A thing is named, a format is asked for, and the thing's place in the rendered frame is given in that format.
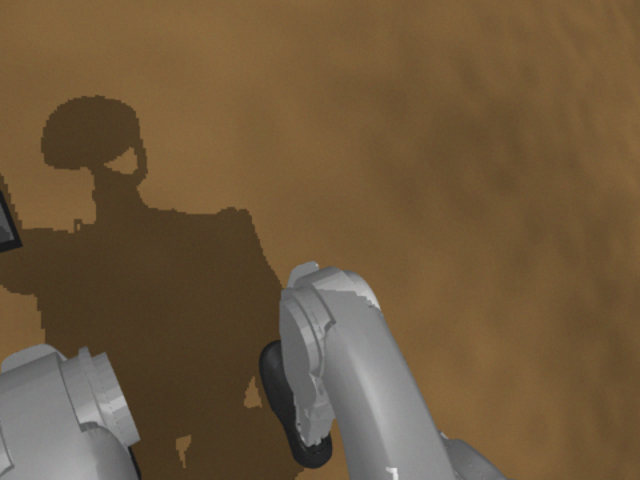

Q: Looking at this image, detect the carton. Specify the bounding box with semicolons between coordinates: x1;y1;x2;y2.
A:
0;190;23;253

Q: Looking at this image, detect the right robot hand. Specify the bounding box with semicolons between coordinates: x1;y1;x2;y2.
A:
438;430;508;480

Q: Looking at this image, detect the right robot foot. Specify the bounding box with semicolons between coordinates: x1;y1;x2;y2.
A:
259;340;332;469

